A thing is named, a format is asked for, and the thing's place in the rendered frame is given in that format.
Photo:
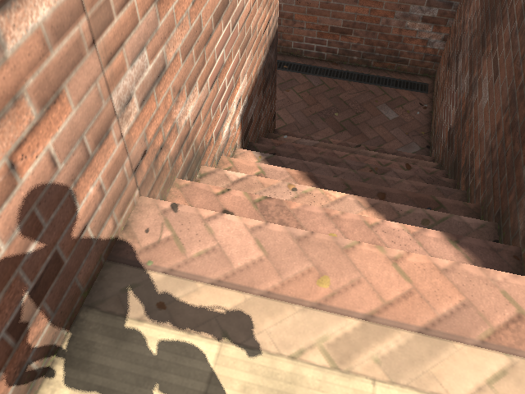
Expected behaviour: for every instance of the stairs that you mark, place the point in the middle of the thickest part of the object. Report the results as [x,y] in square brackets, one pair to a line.
[384,197]

